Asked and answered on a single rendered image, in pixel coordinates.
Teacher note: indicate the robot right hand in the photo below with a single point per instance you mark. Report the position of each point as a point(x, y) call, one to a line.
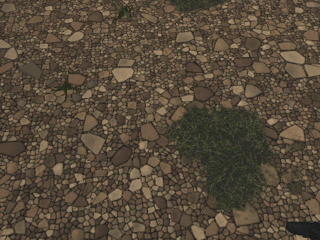
point(305, 229)

